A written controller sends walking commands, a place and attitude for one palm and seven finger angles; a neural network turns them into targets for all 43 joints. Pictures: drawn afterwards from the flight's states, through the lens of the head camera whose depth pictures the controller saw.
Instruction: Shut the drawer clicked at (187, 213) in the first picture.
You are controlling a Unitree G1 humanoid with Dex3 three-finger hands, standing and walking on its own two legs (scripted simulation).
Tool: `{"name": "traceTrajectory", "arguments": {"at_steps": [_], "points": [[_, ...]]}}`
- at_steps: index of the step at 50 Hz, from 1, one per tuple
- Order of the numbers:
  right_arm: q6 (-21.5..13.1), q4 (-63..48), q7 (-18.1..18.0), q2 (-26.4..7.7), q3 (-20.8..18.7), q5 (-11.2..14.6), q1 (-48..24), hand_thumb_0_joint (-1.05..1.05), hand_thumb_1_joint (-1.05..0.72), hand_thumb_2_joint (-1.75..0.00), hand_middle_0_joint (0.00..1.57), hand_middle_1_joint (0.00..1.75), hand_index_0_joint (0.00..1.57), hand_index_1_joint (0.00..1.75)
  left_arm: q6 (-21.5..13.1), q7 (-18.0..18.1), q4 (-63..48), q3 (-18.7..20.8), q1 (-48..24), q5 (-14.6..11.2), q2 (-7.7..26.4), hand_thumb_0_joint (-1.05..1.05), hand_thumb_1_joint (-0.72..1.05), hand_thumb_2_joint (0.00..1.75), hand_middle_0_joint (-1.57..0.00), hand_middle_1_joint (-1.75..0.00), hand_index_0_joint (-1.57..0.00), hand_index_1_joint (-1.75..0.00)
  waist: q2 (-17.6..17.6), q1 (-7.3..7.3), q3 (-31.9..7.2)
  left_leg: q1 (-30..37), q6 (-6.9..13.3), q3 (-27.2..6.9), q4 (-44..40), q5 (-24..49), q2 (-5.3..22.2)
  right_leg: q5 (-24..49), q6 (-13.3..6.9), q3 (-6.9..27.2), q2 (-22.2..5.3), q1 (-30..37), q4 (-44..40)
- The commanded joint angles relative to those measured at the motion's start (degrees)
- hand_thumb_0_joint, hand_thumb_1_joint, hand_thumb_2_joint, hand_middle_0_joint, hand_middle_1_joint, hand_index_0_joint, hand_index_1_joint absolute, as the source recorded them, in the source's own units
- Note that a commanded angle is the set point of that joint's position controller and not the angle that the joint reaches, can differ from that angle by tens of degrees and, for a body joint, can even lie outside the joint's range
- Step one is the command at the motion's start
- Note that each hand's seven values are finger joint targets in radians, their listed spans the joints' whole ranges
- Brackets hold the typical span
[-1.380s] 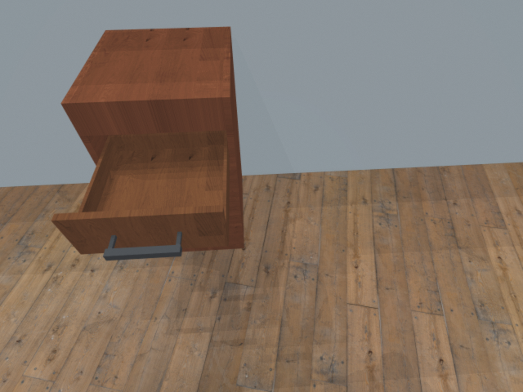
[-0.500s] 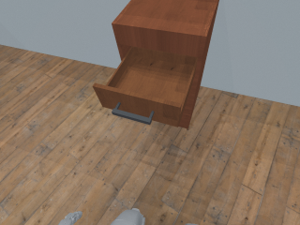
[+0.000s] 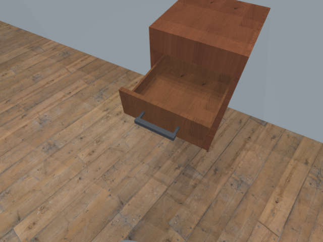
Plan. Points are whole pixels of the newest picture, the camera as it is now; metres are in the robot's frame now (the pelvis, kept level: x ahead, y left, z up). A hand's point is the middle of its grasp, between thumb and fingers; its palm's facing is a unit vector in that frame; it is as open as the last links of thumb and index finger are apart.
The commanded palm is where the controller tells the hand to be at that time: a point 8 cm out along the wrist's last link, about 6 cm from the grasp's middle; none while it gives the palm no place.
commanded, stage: look at it before walking up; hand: left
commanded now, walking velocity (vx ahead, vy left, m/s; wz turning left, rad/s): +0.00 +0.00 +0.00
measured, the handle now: (157, 124) +0.54 +0.07 -0.18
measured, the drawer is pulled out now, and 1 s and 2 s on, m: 0.30 0.30 0.30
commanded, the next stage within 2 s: turn to face it in 0.56 s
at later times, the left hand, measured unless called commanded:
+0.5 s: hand out of the picture +0.09 +0.17 -0.16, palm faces +0.01 -0.98 -0.21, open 7.3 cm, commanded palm none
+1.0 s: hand out of the picture +0.06 +0.17 -0.17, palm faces -0.07 -0.97 -0.24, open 7.4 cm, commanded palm none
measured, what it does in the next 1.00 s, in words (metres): stands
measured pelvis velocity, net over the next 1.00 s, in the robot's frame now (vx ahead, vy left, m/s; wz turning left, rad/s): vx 0.01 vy -0.03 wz -0.17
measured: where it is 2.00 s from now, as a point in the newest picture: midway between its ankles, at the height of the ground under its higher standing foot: outside the picture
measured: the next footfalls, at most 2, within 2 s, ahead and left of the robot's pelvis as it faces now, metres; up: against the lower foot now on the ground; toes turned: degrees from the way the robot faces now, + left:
left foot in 1.66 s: +0.17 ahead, +0.02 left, +0.00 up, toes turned -17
right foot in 1.90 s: +0.10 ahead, -0.18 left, +0.00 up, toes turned -23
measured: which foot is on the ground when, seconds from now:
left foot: down 0.00-1.00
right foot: down 0.00-1.00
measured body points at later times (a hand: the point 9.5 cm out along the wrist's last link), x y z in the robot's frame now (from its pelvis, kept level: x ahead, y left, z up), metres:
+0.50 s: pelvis +0.03 -0.01 +0.01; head +0.06 -0.02 +0.46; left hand +0.09 +0.22 -0.15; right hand -0.01 -0.23 -0.15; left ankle +0.00 +0.13 -0.73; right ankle -0.01 -0.11 -0.73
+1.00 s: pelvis +0.01 -0.03 +0.00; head +0.07 -0.04 +0.44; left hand +0.07 +0.22 -0.16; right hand +0.01 -0.26 -0.17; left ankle +0.00 +0.13 -0.73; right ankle -0.02 -0.10 -0.72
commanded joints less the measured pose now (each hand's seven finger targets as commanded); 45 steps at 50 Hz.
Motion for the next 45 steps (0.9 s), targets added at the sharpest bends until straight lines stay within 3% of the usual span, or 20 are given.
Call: {"name": "traceTrajectory", "arguments": {"at_steps": [1,2,3,4,7,12,16,23,31,36,41,44,45], "points": [[0.18,-1.53,0.50,-6.18,-1.80,0.54,5.21,0.00,-0.90,-0.90,0.20,0.30,0.20,0.30,-1.59,0.65,-0.51,0.90,3.59,0.23,9.00,0.00,0.90,0.90,-0.20,-0.30,-0.20,-0.30,-7.24,-3.13,-4.53,2.43,0.65,-0.34,-0.93,-2.85,2.08,7.87,-4.44,11.44,-9.32,0.70,-17.83],[-0.01,0.05,0.84,-6.20,-1.78,0.25,6.76,0.00,-0.90,-0.90,0.20,0.30,0.20,0.30,-1.40,0.34,-0.62,0.71,1.09,0.18,9.39,0.00,0.90,0.90,-0.20,-0.30,-0.20,-0.30,-3.45,-4.13,-5.13,6.31,0.68,-0.52,-2.16,-1.64,1.89,0.72,-4.84,10.30,-8.82,-2.88,-17.34],[0.01,1.06,0.75,-5.73,-1.71,-0.07,5.99,0.00,-0.90,-0.90,0.20,0.30,0.20,0.30,-1.54,0.48,-0.65,0.61,-0.11,-0.09,7.97,0.00,0.90,0.90,-0.20,-0.30,-0.20,-0.30,-6.11,-3.83,-4.37,6.89,0.74,-0.97,-2.09,1.57,2.83,0.95,-4.17,9.32,-5.73,-4.08,-16.92],[-0.13,1.66,0.67,-6.06,-1.70,-0.15,6.75,0.00,-0.90,-0.90,0.20,0.30,0.20,0.30,-1.63,0.65,-0.36,0.50,-0.67,-0.20,6.96,0.00,0.90,0.90,-0.20,-0.30,-0.20,-0.30,-7.05,-3.92,-3.87,6.46,0.93,-1.48,-2.92,4.11,3.68,3.50,-3.64,8.12,-4.77,-2.61,-16.52],[-0.92,3.72,0.41,-5.87,-1.03,-0.09,7.83,0.00,-0.90,-0.90,0.20,0.30,0.20,0.30,-1.94,0.92,0.74,0.34,0.18,-0.40,6.32,0.00,0.90,0.90,-0.20,-0.30,-0.20,-0.30,-0.43,-3.45,-4.20,6.16,0.93,-2.06,-5.67,11.13,5.58,14.35,-2.89,5.82,-3.27,1.91,-14.06],[-1.41,5.86,-0.11,-5.70,-0.65,-0.05,9.68,0.00,-0.90,-0.90,0.20,0.30,0.20,0.30,-2.05,1.26,2.04,0.38,1.18,-0.68,6.19,0.00,0.90,0.90,-0.20,-0.30,-0.20,-0.30,1.97,-2.70,-6.52,6.15,0.37,-1.40,-6.77,14.69,6.18,22.88,-2.92,4.45,-3.06,7.85,-12.80],[-1.59,6.75,-0.51,-5.40,-0.61,0.02,10.60,0.00,-0.90,-0.90,0.20,0.30,0.20,0.30,-2.07,1.39,2.31,0.55,1.36,-0.77,6.17,0.00,0.90,0.90,-0.20,-0.30,-0.20,-0.30,1.85,-2.26,-6.85,7.25,0.19,-1.16,-6.87,17.46,6.35,27.68,-3.16,4.03,-2.81,8.95,-12.27],[-1.58,8.13,-0.86,-4.81,-0.52,-0.03,13.51,0.00,-0.90,-0.90,0.20,0.30,0.20,0.30,-1.80,1.49,2.57,0.61,0.90,-0.92,5.68,0.00,0.90,0.90,-0.20,-0.30,-0.20,-0.30,3.50,-2.57,-6.12,6.56,-0.05,-0.90,-7.32,18.36,6.59,26.75,-3.23,3.43,-2.62,10.16,-12.68],[-1.59,7.92,-1.00,-4.35,-0.72,0.07,13.86,0.00,-0.90,-0.90,0.20,0.30,0.20,0.30,-1.84,1.53,2.55,0.54,1.91,-0.79,4.92,0.00,0.90,0.90,-0.20,-0.30,-0.20,-0.30,1.62,-2.57,-4.47,7.45,0.24,-1.03,-7.81,16.83,6.69,24.01,-3.06,3.73,-1.96,7.74,-13.51],[-0.97,7.25,-1.29,-5.26,-1.56,0.05,13.14,0.00,-0.90,-0.90,0.20,0.30,0.20,0.30,-1.24,1.37,1.95,1.57,2.02,-0.58,5.93,0.00,0.90,0.90,-0.20,-0.30,-0.20,-0.30,0.98,-2.78,-4.01,8.19,0.05,0.90,-4.75,15.46,7.50,27.17,-3.48,5.54,-1.86,5.05,-11.57],[0.13,4.77,-1.66,-7.73,-3.12,0.00,11.89,0.00,-0.90,-0.90,0.20,0.30,0.20,0.30,0.16,0.63,-0.55,3.39,-0.18,-0.16,6.92,0.00,0.90,0.90,-0.20,-0.30,-0.20,-0.30,3.05,-3.59,-3.39,8.33,0.64,1.50,-2.99,10.85,10.33,22.09,-3.93,7.31,0.06,-1.36,-6.76],[0.20,3.11,-1.90,-10.83,-3.99,-0.43,11.31,0.00,-0.90,-0.90,0.20,0.30,0.20,0.30,1.02,-0.19,-2.98,3.92,-2.21,0.08,5.91,0.00,0.90,0.90,-0.20,-0.30,-0.20,-0.30,10.69,-3.82,-2.47,7.06,4.39,-3.71,-7.76,7.55,16.65,9.28,-2.82,4.35,3.63,-6.72,2.63],[0.08,2.47,-1.92,-11.74,-4.19,-0.62,10.99,0.00,-0.90,-0.90,0.20,0.30,0.20,0.30,1.34,-0.50,-3.64,3.95,-2.97,0.08,5.27,0.00,0.90,0.90,-0.20,-0.30,-0.20,-0.30,14.19,-3.94,-1.93,5.54,6.67,-5.81,-10.17,8.30,20.15,-0.68,-2.27,2.41,4.42,-7.82,9.09]]}}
